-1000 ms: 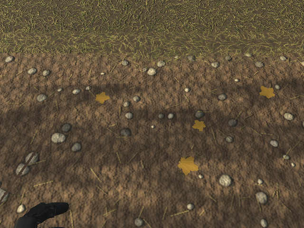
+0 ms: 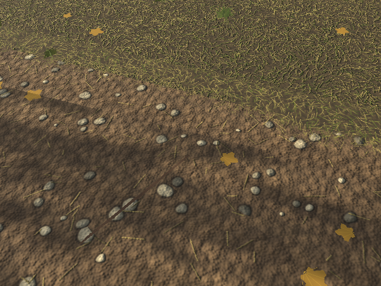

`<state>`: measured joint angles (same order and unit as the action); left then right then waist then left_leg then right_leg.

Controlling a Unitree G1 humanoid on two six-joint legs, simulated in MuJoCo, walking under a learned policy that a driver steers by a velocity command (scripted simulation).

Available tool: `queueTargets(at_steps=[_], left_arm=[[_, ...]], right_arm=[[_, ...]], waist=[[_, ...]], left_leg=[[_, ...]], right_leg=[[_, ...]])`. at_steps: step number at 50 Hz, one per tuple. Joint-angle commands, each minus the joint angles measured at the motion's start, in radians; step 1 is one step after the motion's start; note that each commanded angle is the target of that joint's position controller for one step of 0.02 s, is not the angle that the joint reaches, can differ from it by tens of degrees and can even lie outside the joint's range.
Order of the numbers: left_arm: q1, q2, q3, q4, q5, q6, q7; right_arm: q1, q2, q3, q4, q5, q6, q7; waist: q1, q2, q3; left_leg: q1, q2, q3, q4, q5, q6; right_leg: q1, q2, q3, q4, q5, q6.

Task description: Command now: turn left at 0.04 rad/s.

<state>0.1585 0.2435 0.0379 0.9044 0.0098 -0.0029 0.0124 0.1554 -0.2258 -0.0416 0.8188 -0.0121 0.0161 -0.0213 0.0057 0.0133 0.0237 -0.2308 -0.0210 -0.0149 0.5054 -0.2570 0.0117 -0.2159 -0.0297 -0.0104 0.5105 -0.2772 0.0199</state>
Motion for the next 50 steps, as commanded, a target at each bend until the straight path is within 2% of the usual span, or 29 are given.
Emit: queueTargets(at_steps=[1,8,20,21,22,24,26,28,29,30,32,33,34,35,36,37,38,39,40,41,44,45,47,50], left_arm=[[-0.025,0.113,0.018,-0.029,-0.001,-0.016,0.010],[-0.022,0.109,0.011,0.015,-0.003,-0.012,0.017],[0.001,0.093,0.001,0.084,-0.005,-0.008,0.018],[0.022,0.091,0.001,0.098,-0.007,-0.007,0.020],[0.030,0.107,0.008,0.103,-0.015,-0.003,0.022],[0.036,0.126,0.014,0.094,-0.023,-0.006,0.026],[0.081,0.143,0.022,0.100,-0.033,-0.029,0.023],[0.130,0.179,0.038,0.115,-0.038,-0.047,0.017],[0.122,0.184,0.041,0.111,-0.040,-0.051,0.015],[0.088,0.176,0.039,0.096,-0.041,-0.053,0.012],[-0.027,0.152,0.031,0.050,-0.047,-0.054,0.004],[-0.075,0.098,0.016,0.019,-0.048,-0.061,0.001],[-0.103,0.057,0.008,-0.019,-0.041,-0.081,0.002],[-0.123,0.100,0.018,-0.032,-0.046,-0.097,0.003],[-0.080,0.108,0.022,-0.018,-0.057,-0.108,-0.006],[-0.048,0.098,0.020,0.000,-0.060,-0.115,-0.015],[-0.056,0.099,0.023,0.000,-0.054,-0.119,-0.021],[-0.078,0.103,0.028,-0.004,-0.044,-0.119,-0.026],[-0.086,0.089,0.027,-0.009,-0.040,-0.116,-0.034],[-0.098,0.072,0.023,-0.013,-0.036,-0.110,-0.040],[-0.228,0.023,0.001,-0.066,-0.031,-0.098,-0.046],[-0.265,0.018,-0.004,-0.080,-0.032,-0.096,-0.048],[-0.302,0.040,-0.004,-0.100,-0.039,-0.091,-0.051],[-0.309,0.083,0.006,-0.121,-0.042,-0.092,-0.059]], right_arm=[[-0.021,-0.101,-0.031,-0.034,0.002,-0.009,-0.007],[0.000,-0.104,-0.035,0.043,0.004,-0.017,-0.012],[0.031,-0.105,-0.026,0.151,0.008,-0.019,-0.021],[0.049,-0.099,-0.024,0.167,0.009,-0.018,-0.021],[0.058,-0.111,-0.029,0.174,0.017,-0.016,-0.023],[0.051,-0.117,-0.032,0.168,0.024,-0.025,-0.024],[0.039,-0.090,-0.028,0.162,0.030,-0.055,-0.017],[0.025,-0.054,-0.022,0.156,0.034,-0.082,-0.001],[0.028,-0.049,-0.021,0.157,0.037,-0.090,0.007],[0.052,-0.049,-0.022,0.166,0.040,-0.095,0.013],[0.187,-0.051,-0.027,0.219,0.043,-0.100,0.014],[0.284,-0.119,-0.046,0.254,0.038,-0.104,0.009],[0.402,-0.219,-0.072,0.283,0.041,-0.110,0.015],[0.412,-0.195,-0.059,0.277,0.020,-0.124,0.024],[0.363,-0.137,-0.041,0.260,0.014,-0.135,0.025],[0.329,-0.119,-0.034,0.244,0.016,-0.141,0.029],[0.304,-0.116,-0.028,0.235,0.021,-0.138,0.032],[0.291,-0.089,-0.016,0.231,0.020,-0.132,0.032],[0.296,-0.068,-0.007,0.231,0.016,-0.123,0.030],[0.303,-0.065,-0.004,0.230,0.015,-0.115,0.025],[0.295,-0.110,-0.006,0.215,0.011,-0.105,0.005],[0.305,-0.130,-0.009,0.215,0.011,-0.106,0.000],[0.339,-0.153,-0.017,0.228,0.021,-0.110,-0.002],[0.335,-0.155,-0.026,0.237,0.034,-0.107,-0.002]], waist=[[-0.002,-0.048,-0.025],[0.002,-0.011,-0.014],[-0.001,-0.015,-0.005],[-0.002,-0.019,-0.026],[-0.002,-0.027,-0.008],[0.003,-0.047,0.073],[0.017,-0.085,0.106],[0.019,-0.171,0.084],[0.009,-0.185,0.089],[-0.016,-0.175,0.093],[-0.098,-0.140,0.100],[-0.125,0.005,0.087],[-0.145,0.249,0.054],[-0.147,0.229,0.061],[-0.099,0.128,0.068],[-0.075,0.090,0.050],[-0.062,0.058,0.056],[-0.055,0.049,0.059],[-0.051,0.066,0.055],[-0.051,0.075,0.053],[-0.070,0.068,0.093],[-0.078,0.076,0.101],[-0.080,0.098,0.115],[-0.047,0.096,0.118]], left_leg=[[0.036,0.053,-0.056,-0.072,0.108,0.026],[0.033,0.051,-0.047,-0.083,0.109,0.010],[0.038,0.051,-0.034,-0.090,0.116,0.007],[0.043,0.037,-0.019,-0.089,0.007,0.011],[0.014,0.018,-0.002,-0.070,-0.172,0.022],[-0.096,0.016,-0.008,-0.049,-0.402,0.047],[-0.169,0.023,-0.005,0.011,-0.350,0.054],[-0.199,0.005,0.054,0.141,-0.193,0.046],[-0.169,0.018,0.048,0.170,-0.157,0.057],[-0.112,0.025,0.045,0.145,-0.160,0.075],[0.132,0.022,0.033,-0.052,-0.133,0.105],[0.243,0.121,-0.149,-0.146,-0.204,0.140],[0.376,0.303,-0.486,-0.299,-0.286,0.236],[0.414,0.400,-0.660,-0.331,-0.199,0.299],[0.441,0.387,-0.587,-0.299,-0.113,0.282],[0.456,0.354,-0.492,-0.292,-0.049,0.248],[0.447,0.339,-0.415,-0.304,0.032,0.220],[0.415,0.312,-0.332,-0.318,0.140,0.192],[0.381,0.284,-0.267,-0.332,0.210,0.178],[0.353,0.262,-0.214,-0.344,0.260,0.174],[0.198,0.207,-0.100,-0.390,0.272,0.164],[0.156,0.200,-0.081,-0.407,0.259,0.162],[0.143,0.224,-0.073,-0.435,0.242,0.164],[0.246,0.271,-0.056,-0.389,0.351,0.141]], right_leg=[[-0.034,-0.049,0.054,-0.108,0.082,-0.030],[-0.021,-0.036,0.048,-0.109,0.068,-0.037],[-0.015,-0.015,0.033,-0.115,0.084,-0.039],[-0.009,-0.005,0.024,-0.119,-0.027,-0.045],[-0.029,0.006,0.023,-0.113,-0.196,-0.061],[-0.093,-0.025,0.081,-0.142,-0.453,-0.102],[-0.068,-0.100,0.197,-0.187,-0.504,-0.148],[-0.008,-0.220,0.371,-0.280,-0.532,-0.214],[-0.039,-0.260,0.425,-0.312,-0.522,-0.238],[-0.087,-0.257,0.412,-0.314,-0.495,-0.233],[-0.244,-0.159,0.260,-0.217,-0.380,-0.166],[-0.359,-0.054,0.108,-0.009,-0.240,-0.099],[-0.512,0.056,-0.056,0.314,-0.155,-0.037],[-0.645,0.049,0.027,0.529,-0.275,-0.045],[-0.709,0.001,0.078,0.647,-0.224,-0.068],[-0.733,-0.028,0.079,0.678,-0.140,-0.090],[-0.747,-0.055,0.070,0.659,-0.069,-0.098],[-0.718,-0.079,0.061,0.615,-0.015,-0.096],[-0.674,-0.086,0.041,0.568,0.021,-0.086],[-0.642,-0.082,0.018,0.519,0.056,-0.070],[-0.506,-0.044,-0.037,0.266,0.194,-0.033],[-0.445,-0.025,-0.053,0.189,0.236,-0.029],[-0.372,-0.009,-0.057,0.109,0.281,-0.037],[-0.351,-0.010,-0.029,0.033,0.276,-0.081]])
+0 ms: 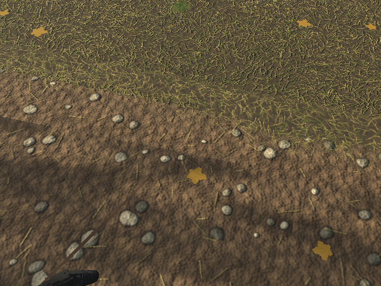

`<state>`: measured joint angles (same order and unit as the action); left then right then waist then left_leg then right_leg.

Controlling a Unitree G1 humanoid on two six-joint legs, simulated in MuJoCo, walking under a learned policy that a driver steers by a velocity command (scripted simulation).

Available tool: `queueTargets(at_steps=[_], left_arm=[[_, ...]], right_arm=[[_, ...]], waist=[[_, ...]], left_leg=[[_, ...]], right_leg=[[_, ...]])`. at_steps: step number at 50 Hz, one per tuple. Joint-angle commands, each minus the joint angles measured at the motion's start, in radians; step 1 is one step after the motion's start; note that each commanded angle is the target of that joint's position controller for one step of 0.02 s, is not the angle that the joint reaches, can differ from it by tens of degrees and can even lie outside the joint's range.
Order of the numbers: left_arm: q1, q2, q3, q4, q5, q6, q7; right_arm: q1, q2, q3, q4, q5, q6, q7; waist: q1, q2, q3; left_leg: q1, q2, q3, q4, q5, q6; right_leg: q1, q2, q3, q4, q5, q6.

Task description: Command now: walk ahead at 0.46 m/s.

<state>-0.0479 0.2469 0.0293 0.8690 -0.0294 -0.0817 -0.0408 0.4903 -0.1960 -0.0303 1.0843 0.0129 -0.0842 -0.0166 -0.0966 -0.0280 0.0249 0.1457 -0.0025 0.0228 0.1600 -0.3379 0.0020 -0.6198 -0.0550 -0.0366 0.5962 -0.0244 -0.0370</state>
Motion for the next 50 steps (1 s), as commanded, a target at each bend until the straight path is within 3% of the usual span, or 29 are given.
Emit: queueTargets(at_steps=[1,2,3,4,5,6,7,8,9,10,12,14,18,22,26,29,30,31,32,33,34,35,36,37,38,40,42,47,50], left_arm=[[-0.069,0.100,0.025,-0.082,-0.001,-0.015,-0.007],[-0.001,0.125,0.039,-0.068,0.001,-0.015,-0.006],[0.147,0.156,0.061,-0.024,-0.001,-0.012,-0.001],[0.324,0.195,0.082,0.026,-0.003,-0.006,0.008],[0.464,0.284,0.103,0.054,0.025,0.001,0.016],[0.473,0.246,0.085,0.064,0.020,0.003,0.010],[0.371,0.187,0.065,0.054,0.011,-0.005,0.007],[0.281,0.145,0.052,0.032,0.013,-0.012,0.006],[0.209,0.121,0.044,0.024,0.025,-0.021,0.001],[0.172,0.093,0.035,0.021,0.037,-0.031,-0.004],[0.169,0.078,0.030,0.037,0.038,-0.036,-0.007],[0.211,0.101,0.033,0.058,0.034,-0.038,0.004],[0.302,0.138,0.039,0.080,0.032,-0.030,0.035],[0.388,0.153,0.039,0.100,0.018,-0.023,0.045],[0.470,0.158,0.044,0.133,0.013,-0.001,0.048],[0.465,0.178,0.054,0.136,0.012,0.017,0.052],[0.445,0.188,0.057,0.129,0.013,0.021,0.052],[0.425,0.178,0.053,0.122,0.015,0.027,0.051],[0.418,0.148,0.038,0.100,0.027,0.026,0.052],[0.532,0.029,0.001,0.082,0.033,0.004,0.038],[0.511,0.058,0.005,0.099,0.016,-0.025,0.033],[0.407,0.152,0.032,0.068,-0.014,-0.043,0.030],[0.339,0.157,0.033,0.050,-0.021,-0.049,0.033],[0.307,0.146,0.037,0.047,-0.007,-0.045,0.040],[0.319,0.133,0.044,0.050,0.004,-0.031,0.045],[0.357,0.079,0.038,0.058,0.012,-0.005,0.046],[0.321,0.074,0.038,0.038,0.017,0.007,0.050],[0.162,0.061,0.034,-0.011,0.015,0.005,0.034],[0.070,0.053,0.026,-0.046,0.009,0.005,0.020]], right_arm=[[-0.014,-0.194,-0.042,-0.032,0.006,-0.003,-0.006],[-0.028,-0.206,-0.047,-0.037,0.003,0.004,-0.006],[-0.042,-0.201,-0.046,-0.043,-0.003,0.014,-0.006],[-0.053,-0.188,-0.040,-0.058,-0.012,0.019,-0.006],[0.050,-0.076,-0.010,-0.079,-0.015,0.008,0.005],[0.054,-0.040,0.003,-0.065,0.000,-0.020,0.013],[-0.040,-0.127,-0.023,-0.098,0.029,-0.042,0.018],[-0.125,-0.160,-0.029,-0.125,0.040,-0.052,0.014],[-0.161,-0.157,-0.034,-0.134,0.030,-0.052,0.004],[-0.152,-0.151,-0.044,-0.131,0.014,-0.040,-0.004],[-0.115,-0.106,-0.041,-0.128,0.008,-0.012,-0.008],[-0.164,-0.110,-0.045,-0.151,0.004,0.001,-0.011],[-0.331,-0.121,-0.049,-0.214,-0.012,-0.004,-0.004],[-0.485,-0.097,-0.032,-0.257,-0.002,-0.014,0.015],[-0.593,-0.102,-0.022,-0.305,0.007,-0.022,0.042],[-0.573,-0.137,-0.029,-0.320,0.010,-0.030,0.057],[-0.512,-0.164,-0.040,-0.307,0.009,-0.032,0.057],[-0.368,-0.203,-0.063,-0.265,0.008,-0.033,0.053],[-0.168,-0.266,-0.086,-0.214,-0.003,-0.032,0.044],[-0.033,-0.371,-0.113,-0.184,-0.016,-0.024,0.039],[-0.023,-0.287,-0.087,-0.179,-0.009,-0.018,0.039],[-0.117,-0.231,-0.068,-0.192,-0.002,-0.018,0.036],[-0.208,-0.197,-0.057,-0.216,-0.004,-0.019,0.033],[-0.271,-0.164,-0.046,-0.223,-0.011,-0.020,0.038],[-0.303,-0.138,-0.038,-0.225,-0.020,-0.025,0.041],[-0.299,-0.140,-0.038,-0.212,-0.020,-0.030,0.047],[-0.276,-0.179,-0.048,-0.195,-0.019,-0.033,0.039],[-0.226,-0.197,-0.051,-0.169,-0.020,-0.031,0.011],[-0.173,-0.210,-0.054,-0.144,-0.015,-0.029,0.005]], waist=[[0.083,0.142,0.085],[0.124,0.157,0.027],[0.199,0.157,-0.063],[0.274,0.140,-0.166],[0.241,-0.092,-0.332],[0.228,-0.229,-0.432],[0.212,-0.172,-0.263],[0.184,-0.094,-0.144],[0.143,-0.017,-0.076],[0.103,-0.021,-0.055],[0.066,-0.046,-0.039],[0.062,-0.037,-0.002],[0.100,-0.004,0.028],[0.153,-0.006,0.045],[0.185,-0.004,0.071],[0.146,-0.036,0.041],[0.106,-0.056,-0.003],[0.031,-0.055,-0.090],[-0.045,-0.026,-0.234],[-0.017,0.209,-0.403],[-0.029,0.248,-0.460],[-0.020,0.202,-0.292],[0.009,0.136,-0.188],[0.041,0.080,-0.108],[0.080,0.093,-0.072],[0.113,0.103,-0.054],[0.122,0.093,-0.025],[0.078,0.089,0.015],[0.043,0.078,0.040]], left_leg=[[-0.094,0.261,-0.081,0.013,0.582,0.138],[-0.073,0.258,-0.063,0.106,0.775,0.125],[-0.099,0.228,-0.031,0.277,0.916,0.104],[-0.249,0.185,-0.010,0.509,0.837,0.072],[-0.631,0.039,0.019,0.920,0.408,0.011],[-0.762,-0.059,-0.114,1.158,-0.198,0.008],[-0.869,0.006,-0.155,1.252,-0.166,0.033],[-0.878,0.061,-0.120,1.238,-0.082,0.054],[-0.829,0.108,-0.102,1.171,0.006,0.060],[-0.759,0.145,-0.108,1.113,0.056,0.065],[-0.688,0.166,-0.109,1.047,0.075,0.062],[-0.734,0.175,-0.094,0.969,0.123,0.045],[-0.856,0.171,-0.081,0.712,0.348,0.010],[-0.800,0.119,-0.029,0.480,0.485,0.005],[-0.843,0.095,-0.028,0.374,0.420,0.019],[-0.772,0.066,-0.015,0.329,0.299,0.056],[-0.666,0.033,0.011,0.321,0.265,0.075],[-0.468,0.002,0.038,0.301,0.279,0.104],[-0.148,0.094,-0.060,0.356,0.309,0.161],[0.285,0.363,-0.524,0.320,0.175,0.332],[0.327,0.415,-0.768,0.169,0.099,0.362],[0.198,0.372,-0.610,0.153,0.078,0.297],[0.035,0.331,-0.464,0.127,0.141,0.261],[-0.118,0.290,-0.366,0.086,0.214,0.242],[-0.220,0.253,-0.296,0.049,0.252,0.221],[-0.310,0.229,-0.231,0.002,0.313,0.229],[-0.344,0.231,-0.190,-0.037,0.342,0.247],[-0.315,0.191,-0.025,-0.068,0.372,0.190],[-0.245,0.214,0.024,-0.076,0.354,0.177]], right_leg=[[0.104,0.030,-0.009,-0.060,0.003,-0.042],[0.202,0.058,-0.028,-0.049,-0.024,-0.061],[0.386,0.091,-0.049,-0.043,-0.042,-0.086],[0.649,0.042,0.009,-0.021,-0.057,-0.119],[1.030,-0.225,0.442,-0.079,-0.283,-0.257],[1.058,-0.340,0.825,-0.312,-0.446,-0.315],[0.921,-0.304,0.734,-0.350,-0.494,-0.262],[0.752,-0.274,0.575,-0.362,-0.414,-0.227],[0.586,-0.238,0.456,-0.390,-0.295,-0.207],[0.479,-0.200,0.371,-0.414,-0.217,-0.189],[0.379,-0.165,0.288,-0.459,-0.172,-0.196],[0.351,-0.154,0.235,-0.496,-0.138,-0.207],[0.424,-0.145,0.178,-0.511,-0.042,-0.194],[0.472,-0.120,0.110,-0.509,-0.013,-0.162],[0.637,-0.172,0.114,-0.445,0.034,-0.161],[0.724,-0.210,0.122,-0.354,0.212,-0.139],[0.729,-0.200,0.109,-0.279,0.390,-0.126],[0.698,-0.157,0.072,-0.117,0.533,-0.103],[0.525,-0.108,0.036,0.137,0.420,-0.072],[0.087,0.066,-0.011,0.552,-0.039,0.010],[-0.064,0.112,0.136,0.709,-0.538,0.006],[-0.157,0.043,0.154,0.767,-0.497,-0.015],[-0.149,-0.015,0.121,0.730,-0.400,-0.023],[-0.109,-0.051,0.101,0.656,-0.330,-0.019],[-0.042,-0.083,0.107,0.596,-0.282,-0.016],[0.025,-0.095,0.097,0.541,-0.248,-0.005],[-0.011,-0.104,0.091,0.462,-0.183,0.017],[-0.031,-0.074,0.067,0.154,0.109,0.022],[-0.025,-0.046,0.050,0.051,0.157,0.007]])
Over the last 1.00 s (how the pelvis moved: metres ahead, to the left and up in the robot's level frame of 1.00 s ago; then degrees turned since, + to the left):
0.18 -0.01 0.00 -1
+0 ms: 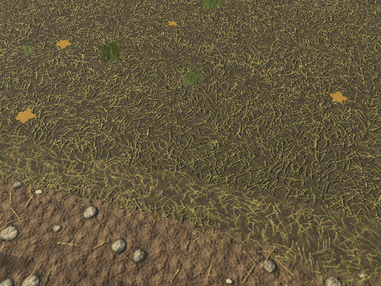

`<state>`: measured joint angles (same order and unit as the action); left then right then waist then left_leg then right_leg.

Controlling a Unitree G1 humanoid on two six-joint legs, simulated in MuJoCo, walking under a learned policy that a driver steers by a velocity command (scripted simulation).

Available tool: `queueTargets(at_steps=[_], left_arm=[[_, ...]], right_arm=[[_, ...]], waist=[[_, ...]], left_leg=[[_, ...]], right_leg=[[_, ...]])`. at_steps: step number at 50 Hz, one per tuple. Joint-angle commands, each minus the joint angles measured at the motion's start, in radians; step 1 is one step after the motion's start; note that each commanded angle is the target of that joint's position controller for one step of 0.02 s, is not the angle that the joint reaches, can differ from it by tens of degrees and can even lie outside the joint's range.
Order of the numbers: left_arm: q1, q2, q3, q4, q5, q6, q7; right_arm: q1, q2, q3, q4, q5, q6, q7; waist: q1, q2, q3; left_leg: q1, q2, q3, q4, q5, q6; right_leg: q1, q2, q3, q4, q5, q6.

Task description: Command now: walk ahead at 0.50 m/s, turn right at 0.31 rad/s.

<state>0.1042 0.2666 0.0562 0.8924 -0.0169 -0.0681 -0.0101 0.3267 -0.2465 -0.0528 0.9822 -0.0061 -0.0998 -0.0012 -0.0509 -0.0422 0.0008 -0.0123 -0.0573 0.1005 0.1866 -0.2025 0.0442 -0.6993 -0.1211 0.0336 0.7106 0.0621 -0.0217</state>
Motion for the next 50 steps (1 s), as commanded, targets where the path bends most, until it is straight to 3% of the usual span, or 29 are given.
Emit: queueTargets(at_steps=[1,5,7,8,9,10,11,12,13,14,15,16,18,20,24,27,29,31,32,33,34,35,36,37,38,39,42,45,50], left_arm=[[-0.106,0.035,-0.001,-0.083,-0.005,-0.008,-0.015],[-0.149,0.052,0.002,-0.136,-0.004,-0.008,-0.043],[-0.069,0.090,0.023,-0.137,-0.001,-0.006,-0.051],[0.067,0.126,0.047,-0.106,-0.002,-0.003,-0.050],[0.241,0.202,0.083,-0.066,-0.004,0.001,-0.038],[0.321,0.316,0.110,-0.061,-0.009,0.005,-0.025],[0.340,0.264,0.088,-0.073,-0.008,0.002,-0.025],[0.306,0.204,0.072,-0.074,0.001,-0.003,-0.021],[0.238,0.170,0.063,-0.091,0.000,-0.007,-0.018],[0.164,0.140,0.053,-0.111,0.001,-0.008,-0.019],[0.119,0.114,0.043,-0.128,0.010,-0.008,-0.017],[0.102,0.108,0.041,-0.140,0.014,-0.008,-0.014],[0.114,0.135,0.048,-0.144,0.008,-0.011,-0.004],[0.150,0.165,0.057,-0.141,0.002,-0.012,0.011],[0.209,0.165,0.059,-0.133,-0.006,0.000,0.025],[0.254,0.161,0.059,-0.119,-0.011,0.008,0.027],[0.263,0.156,0.059,-0.118,-0.011,0.015,0.032],[0.249,0.160,0.062,-0.128,-0.006,0.022,0.037],[0.234,0.143,0.056,-0.139,-0.003,0.024,0.035],[0.219,0.098,0.039,-0.158,0.004,0.020,0.030],[0.310,0.038,0.021,-0.181,-0.001,0.013,0.029],[0.377,0.056,0.013,-0.197,-0.018,0.005,0.027],[0.322,0.157,0.036,-0.180,-0.026,0.007,0.027],[0.232,0.178,0.043,-0.196,-0.018,0.014,0.027],[0.187,0.163,0.044,-0.211,-0.008,0.018,0.026],[0.173,0.148,0.048,-0.219,-0.003,0.022,0.023],[0.180,0.087,0.040,-0.237,-0.013,0.040,0.013],[0.130,0.074,0.035,-0.270,-0.006,0.044,0.010],[-0.010,0.049,0.021,-0.310,-0.005,0.030,-0.020]], right_arm=[[0.006,-0.160,-0.033,-0.033,0.007,-0.009,-0.011],[0.008,-0.176,-0.043,-0.027,0.015,0.020,-0.018],[-0.020,-0.205,-0.052,-0.044,0.016,0.036,-0.027],[-0.036,-0.205,-0.050,-0.055,0.014,0.048,-0.033],[-0.026,-0.192,-0.041,-0.077,0.006,0.049,-0.040],[0.066,-0.066,0.002,-0.124,-0.022,0.021,-0.021],[0.022,-0.093,0.004,-0.128,0.002,-0.025,-0.004],[-0.078,-0.156,-0.015,-0.155,0.041,-0.053,0.008],[-0.127,-0.155,-0.012,-0.169,0.043,-0.066,0.007],[-0.144,-0.154,-0.019,-0.166,0.021,-0.065,-0.002],[-0.137,-0.161,-0.029,-0.168,0.008,-0.053,-0.009],[-0.130,-0.153,-0.032,-0.175,0.001,-0.038,-0.011],[-0.127,-0.124,-0.030,-0.188,-0.007,-0.018,-0.015],[-0.198,-0.111,-0.026,-0.219,-0.011,-0.010,-0.019],[-0.342,-0.080,-0.013,-0.266,-0.001,-0.018,-0.006],[-0.403,-0.102,-0.015,-0.299,0.013,-0.026,0.006],[-0.401,-0.130,-0.023,-0.307,0.015,-0.035,0.014],[-0.346,-0.153,-0.032,-0.300,0.016,-0.046,0.018],[-0.261,-0.171,-0.044,-0.278,0.012,-0.051,0.014],[-0.131,-0.210,-0.058,-0.260,-0.006,-0.056,0.008],[0.013,-0.295,-0.080,-0.247,-0.024,-0.050,0.000],[0.053,-0.281,-0.081,-0.218,-0.001,-0.035,0.008],[-0.002,-0.184,-0.055,-0.245,0.010,-0.028,0.007],[-0.051,-0.145,-0.044,-0.256,0.007,-0.018,0.003],[-0.097,-0.129,-0.036,-0.255,-0.001,-0.012,0.004],[-0.123,-0.111,-0.029,-0.250,-0.007,-0.011,0.003],[-0.130,-0.121,-0.034,-0.232,-0.003,-0.022,0.006],[-0.117,-0.158,-0.048,-0.214,-0.001,-0.025,0.004],[-0.085,-0.191,-0.056,-0.194,0.006,-0.007,-0.005]], waist=[[-0.010,0.088,0.073],[-0.001,0.093,0.078],[0.054,0.127,0.006],[0.129,0.118,-0.067],[0.196,0.061,-0.166],[0.136,-0.186,-0.289],[0.155,-0.157,-0.395],[0.174,-0.106,-0.274],[0.148,-0.027,-0.178],[0.105,0.040,-0.106],[0.066,0.032,-0.073],[0.044,0.016,-0.062],[0.029,0.002,-0.047],[0.045,0.001,-0.021],[0.103,-0.035,-0.002],[0.125,-0.047,0.005],[0.115,-0.052,0.001],[0.080,-0.080,-0.011],[0.034,-0.079,-0.049],[-0.028,-0.041,-0.161],[-0.032,0.158,-0.323],[-0.006,0.398,-0.374],[-0.025,0.246,-0.236],[-0.032,0.154,-0.128],[-0.011,0.114,-0.052],[0.012,0.129,-0.013],[0.038,0.151,0.009],[0.037,0.117,0.011],[-0.013,0.099,0.040]], left_leg=[[-0.038,0.285,-0.044,-0.091,0.228,0.131],[0.124,0.340,-0.007,0.020,0.405,0.099],[0.141,0.334,0.030,0.187,0.760,0.072],[0.102,0.302,0.066,0.374,0.866,0.046],[-0.090,0.259,0.080,0.642,0.725,0.008],[-0.545,0.080,0.055,1.042,0.042,-0.066],[-0.722,-0.002,-0.152,1.195,-0.373,-0.057],[-0.824,0.065,-0.200,1.223,-0.305,-0.029],[-0.815,0.113,-0.186,1.157,-0.212,-0.014],[-0.754,0.149,-0.177,1.063,-0.156,-0.019],[-0.670,0.176,-0.179,0.994,-0.121,-0.027],[-0.619,0.182,-0.180,0.955,-0.108,-0.038],[-0.593,0.177,-0.161,0.861,-0.070,-0.067],[-0.612,0.159,-0.149,0.722,0.038,-0.094],[-0.528,0.093,-0.139,0.419,0.284,-0.099],[-0.498,0.070,-0.159,0.330,0.304,-0.090],[-0.487,0.067,-0.181,0.285,0.246,-0.075],[-0.417,0.063,-0.176,0.263,0.159,-0.047],[-0.296,0.060,-0.158,0.225,0.158,-0.022],[-0.066,0.152,-0.227,0.257,0.148,0.031],[0.309,0.376,-0.542,0.252,0.056,0.152],[0.418,0.507,-0.890,0.152,-0.160,0.240],[0.309,0.471,-0.804,0.123,-0.286,0.197],[0.175,0.425,-0.641,0.112,-0.230,0.153],[0.045,0.380,-0.527,0.082,-0.118,0.137],[-0.036,0.347,-0.445,0.055,-0.039,0.127],[-0.124,0.316,-0.289,-0.014,0.084,0.136],[-0.097,0.328,-0.189,-0.037,0.213,0.153],[-0.055,0.297,-0.019,-0.034,0.280,0.113]], right_leg=[[0.034,0.024,-0.017,-0.084,0.059,-0.016],[0.003,0.049,-0.046,-0.129,-0.096,-0.062],[0.154,0.115,-0.116,-0.120,-0.200,-0.095],[0.333,0.164,-0.144,-0.155,-0.185,-0.121],[0.628,0.122,-0.024,-0.164,-0.159,-0.171],[1.026,-0.138,0.495,-0.218,-0.278,-0.357],[1.140,-0.222,0.813,-0.398,-0.364,-0.411],[1.069,-0.187,0.663,-0.410,-0.338,-0.345],[0.921,-0.145,0.521,-0.410,-0.264,-0.305],[0.755,-0.106,0.418,-0.426,-0.173,-0.279],[0.632,-0.077,0.355,-0.453,-0.097,-0.266],[0.563,-0.058,0.334,-0.476,-0.063,-0.268],[0.489,-0.038,0.281,-0.499,0.004,-0.275],[0.459,-0.016,0.241,-0.509,0.031,-0.262],[0.427,0.040,0.202,-0.491,-0.078,-0.201],[0.480,0.012,0.267,-0.449,-0.135,-0.189],[0.551,-0.014,0.330,-0.386,-0.147,-0.179],[0.585,-0.026,0.376,-0.318,-0.101,-0.164],[0.572,0.009,0.367,-0.244,-0.050,-0.142],[0.494,0.065,0.315,-0.051,-0.060,-0.111],[0.212,0.194,0.183,0.285,-0.306,-0.039],[-0.027,0.199,0.137,0.504,-0.671,-0.015],[-0.102,0.132,0.162,0.595,-0.603,-0.009],[-0.103,0.095,0.122,0.603,-0.516,-0.003],[-0.073,0.065,0.104,0.561,-0.454,0.001],[-0.042,0.035,0.104,0.515,-0.413,0.000],[0.005,0.002,0.071,0.451,-0.361,0.007],[-0.041,-0.009,0.069,0.342,-0.254,0.023],[0.012,0.014,-0.007,0.066,-0.031,0.011]])
Over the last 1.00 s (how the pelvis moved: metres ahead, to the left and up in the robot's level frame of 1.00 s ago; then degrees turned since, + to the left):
0.58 0.01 0.01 -3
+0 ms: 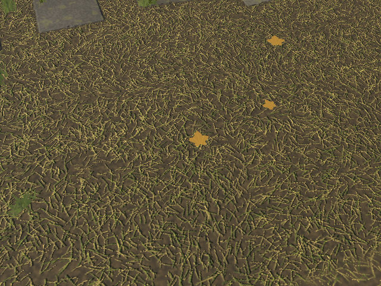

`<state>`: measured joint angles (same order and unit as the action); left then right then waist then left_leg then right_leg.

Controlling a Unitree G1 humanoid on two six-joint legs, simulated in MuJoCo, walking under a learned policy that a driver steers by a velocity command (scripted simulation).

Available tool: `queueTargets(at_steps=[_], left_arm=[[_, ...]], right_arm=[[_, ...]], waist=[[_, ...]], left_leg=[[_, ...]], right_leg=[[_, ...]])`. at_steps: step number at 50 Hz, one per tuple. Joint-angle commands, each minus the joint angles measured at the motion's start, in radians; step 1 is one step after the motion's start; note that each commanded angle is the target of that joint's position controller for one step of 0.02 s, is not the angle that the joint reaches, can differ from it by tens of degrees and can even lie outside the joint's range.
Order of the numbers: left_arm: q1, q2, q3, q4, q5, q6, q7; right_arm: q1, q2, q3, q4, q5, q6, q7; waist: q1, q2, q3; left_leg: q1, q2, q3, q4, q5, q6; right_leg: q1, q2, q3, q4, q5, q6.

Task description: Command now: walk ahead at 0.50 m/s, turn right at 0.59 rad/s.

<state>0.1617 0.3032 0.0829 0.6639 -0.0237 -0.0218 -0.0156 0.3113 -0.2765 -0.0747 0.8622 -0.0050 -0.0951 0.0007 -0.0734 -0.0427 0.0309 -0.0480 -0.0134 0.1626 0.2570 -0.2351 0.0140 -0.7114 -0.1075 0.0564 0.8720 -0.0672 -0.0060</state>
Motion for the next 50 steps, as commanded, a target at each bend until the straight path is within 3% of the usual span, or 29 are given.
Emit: queueTargets(at_steps=[1,4,6,7,8,9,10,11,12,13,14,15,16,19,22,24,27,30,32,34,35,36,37,38,39,40,41,44,50], left_arm=[[-0.099,0.010,-0.008,-0.094,0.001,-0.017,-0.021],[-0.159,0.019,-0.007,-0.131,-0.003,-0.015,-0.037],[-0.140,0.046,0.007,-0.143,0.002,-0.012,-0.043],[-0.091,0.070,0.020,-0.137,0.004,-0.008,-0.042],[0.032,0.107,0.043,-0.108,0.003,-0.005,-0.039],[0.209,0.168,0.077,-0.060,0.001,0.002,-0.024],[0.288,0.268,0.098,-0.041,-0.006,0.008,-0.002],[0.264,0.304,0.089,-0.080,-0.002,-0.012,-0.011],[0.265,0.209,0.063,-0.073,0.004,-0.025,-0.018],[0.226,0.173,0.050,-0.064,0.004,-0.035,-0.017],[0.155,0.149,0.041,-0.072,0.003,-0.038,-0.015],[0.098,0.112,0.027,-0.082,0.009,-0.037,-0.014],[0.071,0.120,0.027,-0.096,0.022,-0.038,-0.009],[0.070,0.125,0.027,-0.081,0.017,-0.046,0.007],[0.115,0.127,0.025,-0.047,0.013,-0.046,0.023],[0.143,0.126,0.022,-0.025,0.012,-0.046,0.025],[0.192,0.139,0.021,0.010,0.011,-0.051,0.019],[0.225,0.147,0.025,0.044,0.012,-0.046,0.018],[0.216,0.156,0.028,0.056,0.013,-0.038,0.023],[0.175,0.161,0.027,0.048,0.017,-0.028,0.029],[0.170,0.141,0.016,0.032,0.027,-0.026,0.037],[0.271,0.078,-0.005,-0.002,0.034,-0.041,0.036],[0.269,0.066,-0.017,0.002,0.037,-0.063,0.028],[0.189,0.127,-0.006,-0.015,0.008,-0.081,0.013],[0.102,0.128,-0.009,-0.035,-0.003,-0.093,0.007],[0.053,0.120,-0.010,-0.049,0.014,-0.101,0.008],[0.052,0.120,-0.003,-0.051,0.034,-0.100,0.012],[0.088,0.094,-0.005,-0.046,0.043,-0.083,0.019],[-0.107,0.038,-0.026,-0.081,0.038,-0.083,0.020]], right_arm=[[-0.051,-0.169,-0.036,-0.068,0.008,-0.007,-0.008],[-0.016,-0.195,-0.044,-0.051,0.023,0.011,-0.008],[-0.022,-0.223,-0.053,-0.051,0.033,0.024,-0.012],[-0.024,-0.239,-0.058,-0.053,0.037,0.031,-0.016],[-0.035,-0.245,-0.058,-0.057,0.040,0.040,-0.020],[-0.034,-0.220,-0.047,-0.063,0.035,0.040,-0.025],[0.011,-0.108,-0.012,-0.101,-0.012,0.029,-0.020],[0.024,-0.073,0.014,-0.151,-0.004,-0.010,-0.007],[-0.100,-0.166,-0.009,-0.171,0.037,-0.036,0.007],[-0.139,-0.165,-0.005,-0.186,0.048,-0.049,0.011],[-0.136,-0.154,-0.004,-0.172,0.024,-0.053,0.003],[-0.136,-0.160,-0.012,-0.161,0.000,-0.044,-0.004],[-0.106,-0.162,-0.015,-0.166,0.000,-0.031,-0.001],[-0.104,-0.128,-0.008,-0.163,-0.010,-0.006,0.000],[-0.207,-0.083,0.012,-0.185,-0.012,-0.003,0.005],[-0.267,-0.065,0.022,-0.194,-0.003,-0.008,0.015],[-0.332,-0.083,0.022,-0.211,0.018,-0.013,0.030],[-0.365,-0.101,0.018,-0.239,0.021,-0.016,0.045],[-0.331,-0.110,0.014,-0.242,0.022,-0.016,0.054],[-0.168,-0.149,-0.011,-0.202,0.017,-0.014,0.051],[-0.026,-0.194,-0.030,-0.174,0.012,-0.012,0.046],[0.074,-0.291,-0.053,-0.173,0.001,-0.009,0.044],[0.115,-0.244,-0.044,-0.154,0.026,-0.004,0.050],[0.080,-0.188,-0.025,-0.165,0.033,0.002,0.045],[0.032,-0.169,-0.021,-0.182,0.022,0.009,0.039],[-0.011,-0.160,-0.017,-0.190,0.012,0.015,0.036],[-0.036,-0.142,-0.008,-0.202,0.005,0.015,0.032],[-0.053,-0.145,-0.009,-0.210,0.009,0.016,0.021],[0.024,-0.180,-0.024,-0.172,0.029,0.030,-0.010]], waist=[[-0.002,0.097,0.020],[-0.010,0.103,0.045],[0.024,0.128,0.019],[0.060,0.148,-0.021],[0.135,0.143,-0.087],[0.223,0.109,-0.175],[0.193,-0.113,-0.255],[0.144,-0.211,-0.423],[0.203,-0.076,-0.356],[0.180,-0.057,-0.225],[0.129,0.033,-0.156],[0.093,0.046,-0.103],[0.058,-0.014,-0.101],[0.043,0.007,-0.081],[0.086,-0.005,-0.050],[0.119,-0.026,-0.040],[0.158,-0.037,-0.005],[0.165,-0.036,0.026],[0.141,-0.046,0.018],[0.049,-0.037,-0.093],[-0.012,0.002,-0.201],[0.011,0.207,-0.344],[-0.002,0.327,-0.388],[-0.020,0.227,-0.274],[-0.018,0.132,-0.170],[0.008,0.062,-0.087],[0.039,0.052,-0.063],[0.081,0.112,-0.064],[0.021,0.120,-0.040]], left_leg=[[0.001,0.260,-0.066,-0.101,0.314,0.139],[0.088,0.294,-0.033,-0.067,0.381,0.122],[0.132,0.302,0.004,0.030,0.650,0.103],[0.142,0.299,0.022,0.126,0.826,0.093],[0.116,0.279,0.048,0.293,0.926,0.075],[-0.034,0.241,0.069,0.532,0.832,0.038],[-0.410,0.146,0.065,0.885,0.121,-0.013],[-0.680,-0.024,-0.162,1.131,-0.393,-0.038],[-0.793,0.035,-0.259,1.160,-0.310,-0.022],[-0.809,0.072,-0.243,1.093,-0.220,-0.003],[-0.745,0.113,-0.243,1.003,-0.150,-0.006],[-0.673,0.137,-0.239,0.929,-0.102,-0.009],[-0.614,0.144,-0.247,0.911,-0.081,-0.021],[-0.571,0.135,-0.218,0.789,-0.020,-0.066],[-0.565,0.118,-0.200,0.565,0.191,-0.084],[-0.511,0.093,-0.186,0.422,0.328,-0.077],[-0.518,0.085,-0.185,0.337,0.382,-0.047],[-0.610,0.080,-0.187,0.293,0.264,0.009],[-0.585,0.063,-0.173,0.276,0.173,0.046],[-0.344,-0.013,-0.111,0.246,0.161,0.094],[-0.106,0.032,-0.187,0.271,0.229,0.135],[0.266,0.254,-0.616,0.241,0.147,0.292],[0.402,0.344,-0.958,0.070,-0.027,0.366],[0.349,0.333,-0.895,0.046,-0.164,0.317],[0.218,0.295,-0.777,0.034,-0.140,0.283],[0.082,0.260,-0.688,0.016,-0.048,0.267],[-0.006,0.229,-0.635,-0.005,0.045,0.258],[-0.110,0.183,-0.548,-0.033,0.232,0.270],[-0.189,0.101,-0.435,-0.018,0.281,0.205]], right_leg=[[0.029,0.006,-0.047,-0.132,0.102,-0.010],[0.029,0.025,-0.082,-0.209,0.032,-0.039],[0.106,0.073,-0.129,-0.236,-0.072,-0.076],[0.190,0.112,-0.158,-0.239,-0.125,-0.099],[0.352,0.157,-0.179,-0.284,-0.115,-0.130],[0.634,0.174,-0.145,-0.333,-0.053,-0.172],[0.966,-0.061,0.239,-0.335,-0.051,-0.271],[1.142,-0.240,0.787,-0.514,-0.236,-0.448],[1.110,-0.212,0.694,-0.567,-0.255,-0.382],[0.975,-0.176,0.547,-0.570,-0.194,-0.343],[0.819,-0.129,0.443,-0.572,-0.104,-0.307],[0.701,-0.086,0.358,-0.594,-0.002,-0.276],[0.620,-0.086,0.349,-0.614,0.067,-0.294],[0.506,-0.049,0.252,-0.644,0.168,-0.297],[0.482,-0.007,0.163,-0.649,0.178,-0.256],[0.475,0.009,0.125,-0.650,0.097,-0.226],[0.541,-0.045,0.146,-0.651,0.015,-0.219],[0.696,-0.115,0.163,-0.609,0.092,-0.205],[0.760,-0.131,0.141,-0.562,0.228,-0.180],[0.758,-0.076,0.058,-0.366,0.581,-0.139],[0.652,-0.031,0.005,-0.156,0.561,-0.103],[0.289,0.105,-0.056,0.228,0.184,-0.018],[0.056,0.201,0.027,0.408,-0.462,0.010],[-0.060,0.136,0.090,0.479,-0.437,-0.003],[-0.073,0.095,0.070,0.444,-0.362,-0.014],[-0.060,0.064,0.051,0.357,-0.308,-0.016],[-0.005,0.036,0.051,0.281,-0.265,-0.012],[0.072,0.028,0.028,0.161,-0.236,0.026],[0.145,0.087,0.006,-0.212,0.096,0.074]])
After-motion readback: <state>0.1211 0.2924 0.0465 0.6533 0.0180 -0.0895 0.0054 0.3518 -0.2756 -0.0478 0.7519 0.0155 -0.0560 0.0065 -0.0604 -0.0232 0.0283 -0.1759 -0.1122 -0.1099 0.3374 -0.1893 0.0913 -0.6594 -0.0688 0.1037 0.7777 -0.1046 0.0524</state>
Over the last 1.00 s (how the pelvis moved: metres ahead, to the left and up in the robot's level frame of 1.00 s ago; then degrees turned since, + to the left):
0.56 -0.12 0.00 -34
